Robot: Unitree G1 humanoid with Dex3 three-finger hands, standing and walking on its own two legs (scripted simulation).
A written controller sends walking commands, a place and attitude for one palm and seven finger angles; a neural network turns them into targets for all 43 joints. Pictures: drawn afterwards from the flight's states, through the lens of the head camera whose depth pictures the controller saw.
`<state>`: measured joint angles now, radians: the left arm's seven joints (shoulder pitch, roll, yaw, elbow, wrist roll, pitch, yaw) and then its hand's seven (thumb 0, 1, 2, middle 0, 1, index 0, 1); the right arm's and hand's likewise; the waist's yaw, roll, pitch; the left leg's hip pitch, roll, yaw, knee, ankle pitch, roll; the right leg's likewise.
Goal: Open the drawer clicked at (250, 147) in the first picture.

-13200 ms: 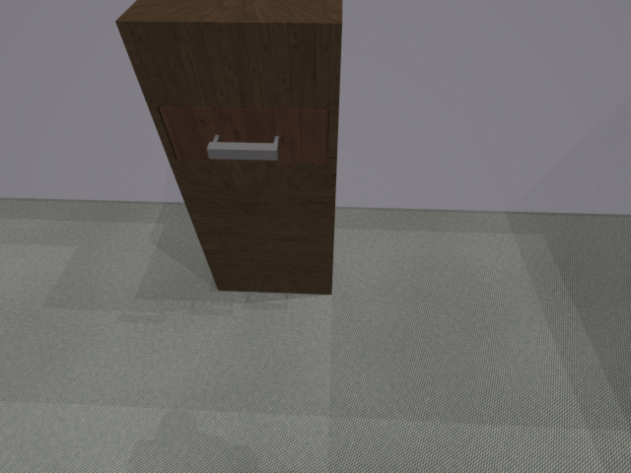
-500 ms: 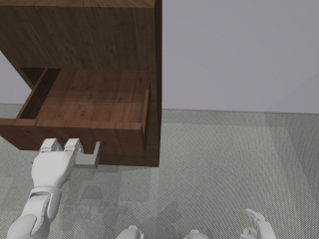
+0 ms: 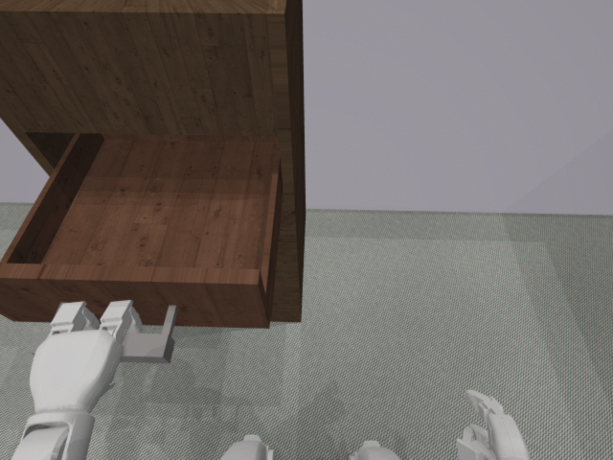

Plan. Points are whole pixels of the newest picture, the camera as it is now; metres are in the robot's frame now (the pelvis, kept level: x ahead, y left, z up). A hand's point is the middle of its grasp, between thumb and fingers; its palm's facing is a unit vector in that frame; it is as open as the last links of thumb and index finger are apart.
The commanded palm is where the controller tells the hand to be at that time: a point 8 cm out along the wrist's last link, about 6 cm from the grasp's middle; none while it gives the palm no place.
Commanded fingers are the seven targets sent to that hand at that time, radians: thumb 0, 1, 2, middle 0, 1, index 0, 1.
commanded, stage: pull the drawer open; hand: left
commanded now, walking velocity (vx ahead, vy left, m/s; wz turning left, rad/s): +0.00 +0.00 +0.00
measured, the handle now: (111, 329) +0.28 +0.27 +0.00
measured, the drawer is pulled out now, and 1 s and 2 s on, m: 0.25 0.30 0.29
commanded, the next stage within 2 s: open the thumb to release the handle in 0.50 s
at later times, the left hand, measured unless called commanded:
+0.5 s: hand (88, 415) +0.18 +0.27 -0.02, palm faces -0.06 -0.03 -1.00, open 6.0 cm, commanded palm +0.13 +0.28 +0.03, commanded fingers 0.00 0.90 0.90 -0.40 -1.35 -0.40 -1.35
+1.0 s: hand (82, 413) +0.18 +0.28 -0.01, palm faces -0.02 -0.04 -1.00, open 10.1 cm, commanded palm +0.16 +0.28 +0.03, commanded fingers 0.00 -0.50 0.30 -0.30 -1.20 -0.30 -1.20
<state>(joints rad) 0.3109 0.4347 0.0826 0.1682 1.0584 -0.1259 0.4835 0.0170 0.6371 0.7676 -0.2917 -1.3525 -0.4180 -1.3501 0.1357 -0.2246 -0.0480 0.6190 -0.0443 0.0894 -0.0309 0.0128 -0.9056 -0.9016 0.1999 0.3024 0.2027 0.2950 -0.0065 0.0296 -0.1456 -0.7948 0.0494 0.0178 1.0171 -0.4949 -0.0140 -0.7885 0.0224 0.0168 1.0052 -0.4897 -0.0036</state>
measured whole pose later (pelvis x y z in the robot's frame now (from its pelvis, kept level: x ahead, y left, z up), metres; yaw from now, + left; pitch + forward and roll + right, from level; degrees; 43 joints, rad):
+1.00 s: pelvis -0.01 +0.00 -0.01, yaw +2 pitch +15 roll +0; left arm 0.43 0.42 0.08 0.04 1.03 -0.11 0.48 0.00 0.06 0.54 -0.35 -1.27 -0.36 -1.26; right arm 0.12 -0.21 -0.03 0.60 -0.05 0.09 -0.04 0.01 -0.91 -0.90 0.20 0.30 0.20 0.29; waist 0.04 0.04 -0.15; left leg -0.82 0.03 -0.01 1.06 -0.50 -0.02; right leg -0.81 0.01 -0.01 1.06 -0.51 -0.01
